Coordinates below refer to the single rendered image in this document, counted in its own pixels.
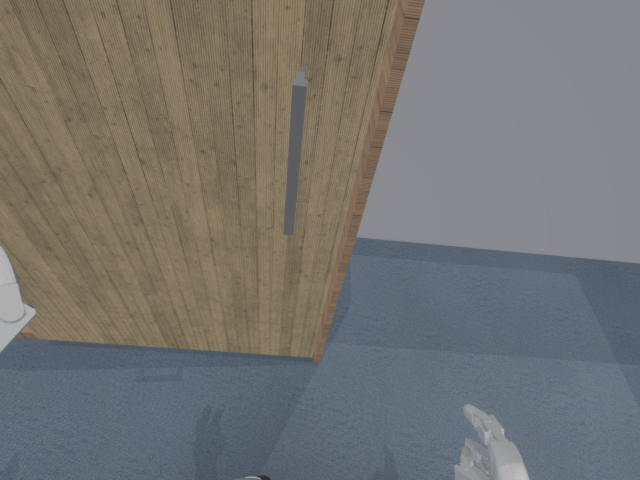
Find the wardrobe door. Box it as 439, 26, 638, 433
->
0, 0, 399, 358

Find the robot left hand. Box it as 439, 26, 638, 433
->
0, 246, 36, 354

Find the robot right hand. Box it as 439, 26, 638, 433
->
454, 404, 530, 480

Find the handle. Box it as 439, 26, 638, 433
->
283, 67, 308, 235

